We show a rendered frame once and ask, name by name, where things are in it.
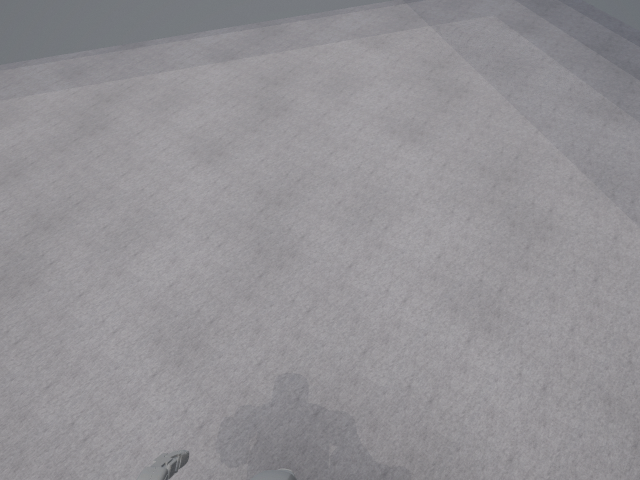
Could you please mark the left robot hand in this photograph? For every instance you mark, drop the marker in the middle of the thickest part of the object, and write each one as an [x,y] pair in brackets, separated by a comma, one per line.
[165,466]

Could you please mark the left robot shin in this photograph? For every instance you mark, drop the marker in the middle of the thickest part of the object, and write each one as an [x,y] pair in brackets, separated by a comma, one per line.
[287,470]

